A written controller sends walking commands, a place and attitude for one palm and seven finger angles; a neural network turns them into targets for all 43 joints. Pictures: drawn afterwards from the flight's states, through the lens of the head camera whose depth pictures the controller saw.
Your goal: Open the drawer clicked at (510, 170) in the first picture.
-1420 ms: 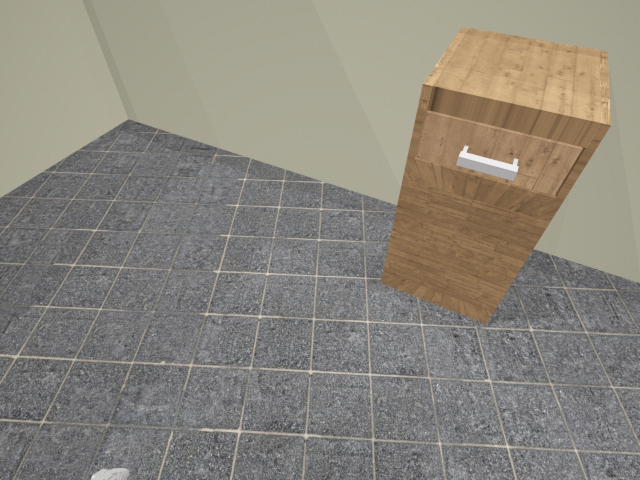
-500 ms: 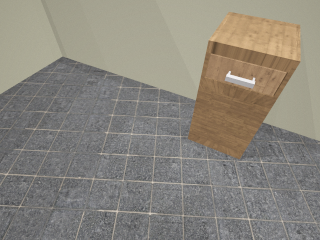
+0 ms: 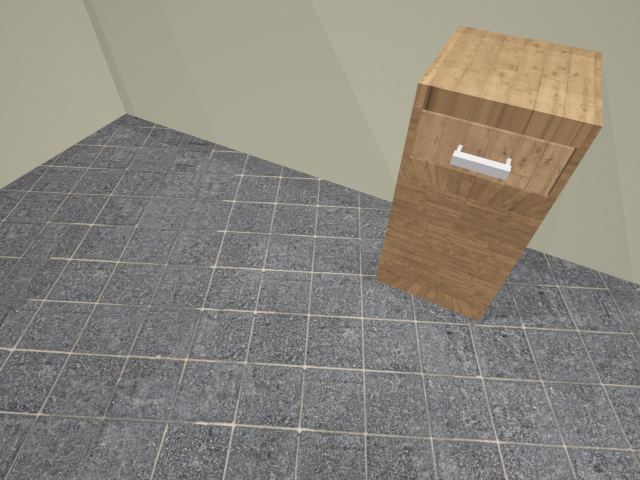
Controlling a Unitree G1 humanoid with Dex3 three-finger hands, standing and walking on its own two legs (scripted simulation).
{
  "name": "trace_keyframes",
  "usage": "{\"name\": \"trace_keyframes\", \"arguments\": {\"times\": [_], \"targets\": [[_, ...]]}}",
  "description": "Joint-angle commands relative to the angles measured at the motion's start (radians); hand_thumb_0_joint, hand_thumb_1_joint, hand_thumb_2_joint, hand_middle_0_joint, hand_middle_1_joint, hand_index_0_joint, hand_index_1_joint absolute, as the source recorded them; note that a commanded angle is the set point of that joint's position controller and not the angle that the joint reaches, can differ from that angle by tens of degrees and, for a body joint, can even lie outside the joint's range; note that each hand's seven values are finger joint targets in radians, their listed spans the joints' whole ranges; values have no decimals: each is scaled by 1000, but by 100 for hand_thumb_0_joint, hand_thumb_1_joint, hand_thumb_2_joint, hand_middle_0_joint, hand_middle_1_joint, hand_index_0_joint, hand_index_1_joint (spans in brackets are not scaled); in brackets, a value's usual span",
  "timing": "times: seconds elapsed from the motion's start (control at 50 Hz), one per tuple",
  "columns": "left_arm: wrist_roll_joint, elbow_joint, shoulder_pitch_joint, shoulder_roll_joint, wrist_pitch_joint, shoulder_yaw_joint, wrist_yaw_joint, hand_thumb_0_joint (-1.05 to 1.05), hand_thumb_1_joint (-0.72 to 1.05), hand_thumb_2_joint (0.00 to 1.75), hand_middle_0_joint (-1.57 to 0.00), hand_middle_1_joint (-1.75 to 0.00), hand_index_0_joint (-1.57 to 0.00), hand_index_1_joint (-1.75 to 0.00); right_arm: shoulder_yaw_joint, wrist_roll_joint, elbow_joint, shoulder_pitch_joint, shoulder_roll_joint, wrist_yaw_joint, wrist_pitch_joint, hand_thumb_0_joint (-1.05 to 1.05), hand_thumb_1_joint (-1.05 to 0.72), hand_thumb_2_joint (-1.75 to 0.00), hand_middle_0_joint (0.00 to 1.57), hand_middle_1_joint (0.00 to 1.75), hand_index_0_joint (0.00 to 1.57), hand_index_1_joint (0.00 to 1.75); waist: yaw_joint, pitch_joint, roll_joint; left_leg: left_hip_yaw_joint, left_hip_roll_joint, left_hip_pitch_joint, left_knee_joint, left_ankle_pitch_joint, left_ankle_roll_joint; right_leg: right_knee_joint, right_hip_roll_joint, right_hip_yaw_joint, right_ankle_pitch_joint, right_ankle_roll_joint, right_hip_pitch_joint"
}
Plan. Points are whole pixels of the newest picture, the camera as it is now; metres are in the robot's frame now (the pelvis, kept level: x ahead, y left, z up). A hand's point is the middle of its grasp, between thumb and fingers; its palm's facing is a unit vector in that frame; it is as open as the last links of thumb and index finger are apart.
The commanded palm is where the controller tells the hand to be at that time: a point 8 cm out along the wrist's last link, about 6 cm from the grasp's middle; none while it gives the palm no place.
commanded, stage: look at it before walking up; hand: left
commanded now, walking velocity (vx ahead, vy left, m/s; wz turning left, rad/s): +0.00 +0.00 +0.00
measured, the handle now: (481, 160) +0.87 -0.36 -0.10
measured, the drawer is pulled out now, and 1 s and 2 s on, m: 0.00 0.00 0.00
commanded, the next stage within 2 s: turn to face it in 0.02 s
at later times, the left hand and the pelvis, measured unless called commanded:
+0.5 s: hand out of the picture +0.06 +0.19 -0.18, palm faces -0.14 -0.95 -0.27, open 7.4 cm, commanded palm none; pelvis -0.02 -0.01 -0.02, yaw -9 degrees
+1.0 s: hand out of the picture +0.07 +0.20 -0.19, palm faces -0.24 -0.95 -0.21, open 7.4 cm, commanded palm none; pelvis -0.03 +0.02 -0.01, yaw -18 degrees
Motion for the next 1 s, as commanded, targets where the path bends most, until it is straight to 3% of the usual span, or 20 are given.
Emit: {"name": "trace_keyframes", "arguments": {"times": [0.0,0.14,0.22,0.3,0.36,0.4,0.44,0.48,0.5,0.52,0.54,0.58,0.64,0.82,0.86,0.9,0.92,0.94,0.96,0.98], "targets": [[-4,-58,-46,209,-22,47,18,0,90,90,-20,-30,-20,-30,-41,5,-65,-48,-204,-12,-25,0,-90,-90,20,30,20,30,-2,-62,9,-91,112,18,-61,152,34,-66,-124,98,159,-31,6],[-3,-58,-45,211,-20,48,17,0,90,90,-20,-30,-20,-30,-42,5,-61,-42,-207,-14,-25,0,-90,-90,20,30,20,30,-2,-54,1,-85,115,28,-61,146,34,-71,-120,108,161,-33,-5],[-3,-70,21,101,21,37,21,0,90,90,-20,-30,-20,-30,-31,2,-73,36,-83,-23,1,0,-90,-90,20,30,20,30,-9,-52,-9,-16,122,22,21,128,11,2,-112,138,231,-24,-71],[3,-130,41,99,41,57,15,0,90,90,-20,-30,-20,-30,-58,0,-127,55,-102,-31,15,0,-90,-90,20,30,20,30,-12,-44,14,-9,157,-1,60,91,26,106,-74,150,233,-28,-159],[4,-166,54,74,47,65,8,0,90,90,-20,-30,-20,-30,-75,-1,-166,50,-117,-33,17,0,-90,-90,20,30,20,30,-7,-41,90,-54,223,-25,30,59,66,238,-19,106,147,-13,-217],[5,-184,79,43,53,72,3,0,90,90,-20,-30,-20,-30,-86,-2,-186,31,-120,-32,12,0,-90,-90,20,30,20,30,6,-39,192,-100,323,-65,-14,139,138,431,14,25,-140,8,-237],[4,-193,113,20,55,82,0,0,90,90,-20,-30,-20,-30,-90,-7,-208,-1,-108,-32,10,0,-90,-90,20,30,20,30,30,-23,189,-73,353,-137,26,226,166,462,-27,11,-272,9,-182],[11,-170,230,18,42,94,-2,0,90,90,-20,-30,-20,-30,-94,-7,-226,-36,-92,-31,18,0,-90,-90,20,30,20,30,89,-35,83,37,266,-234,257,137,78,209,-46,21,-42,2,-32],[26,-172,251,111,23,109,9,0,90,90,-20,-30,-20,-30,-84,1,-242,4,-14,-26,28,0,-90,-90,20,30,20,30,74,-29,-266,151,86,-382,555,-177,-20,-17,-235,358,162,-53,0],[12,-181,258,143,22,104,19,0,90,90,-20,-30,-20,-30,-77,4,-266,-15,8,-25,33,0,-90,-90,20,30,20,30,73,-15,-291,43,22,-427,692,-384,-31,-110,-360,539,270,-154,-87],[10,-192,224,124,22,108,27,0,90,90,-20,-30,-20,-30,-81,4,-249,-6,-2,-27,41,0,-90,-90,20,30,20,30,59,-24,-235,-44,33,-414,760,-334,-21,-154,-329,557,97,-155,-124],[7,-216,120,79,21,102,32,0,90,90,-20,-30,-20,-30,-85,0,-213,39,-6,-21,36,0,-90,-90,20,30,20,30,8,-19,-117,-55,58,-419,798,-197,-24,-114,-259,441,44,-162,-113],[6,-214,127,43,13,98,31,0,90,90,-20,-30,-20,-30,-79,-4,-190,70,24,-22,33,0,-90,-90,20,30,20,30,5,-73,-110,-21,51,-381,735,-154,-40,-73,-211,338,162,-169,-63],[16,-185,188,47,24,113,30,0,90,90,-20,-30,-20,-30,-68,4,-197,55,62,-31,23,0,-90,-90,20,30,20,30,39,-79,-134,8,19,-290,426,-216,-27,-75,-190,390,196,-194,-24],[17,-188,161,50,27,116,32,0,90,90,-20,-30,-20,-30,-66,10,-190,99,66,-34,15,0,-90,-90,20,30,20,30,22,-96,-143,10,14,-224,312,-204,-17,-61,-187,396,211,-187,-38],[10,-193,124,49,31,116,32,0,90,90,-20,-30,-20,-30,-63,12,-165,181,69,-40,5,0,-90,-90,20,30,20,30,-18,-121,-139,23,7,-83,122,-91,-8,-15,-155,375,199,-144,-97],[4,-199,111,25,33,111,31,0,90,90,-20,-30,-20,-30,-64,13,-152,215,55,-44,-3,0,-90,-90,20,30,20,30,-33,-115,-96,11,31,30,25,-42,1,22,-112,339,139,-107,-187],[-1,-211,115,-16,36,102,26,0,90,90,-20,-30,-20,-30,-71,6,-155,224,3,-45,-11,0,-90,-90,20,30,20,30,-36,-101,71,-139,165,109,-71,-67,52,128,-19,248,-7,-58,-325],[-1,-224,118,-53,37,94,17,0,90,90,-20,-30,-20,-30,-83,0,-185,192,-71,-43,-4,0,-90,-90,20,30,20,30,-22,-48,287,-332,356,64,-140,-14,124,310,80,94,-240,-4,-423],[10,-228,74,-29,43,101,19,0,90,90,-20,-30,-20,-30,-82,-9,-192,167,-65,-48,-2,0,-90,-90,20,30,20,30,-35,5,260,-363,416,-58,-154,43,184,494,58,71,-316,24,-421]]}}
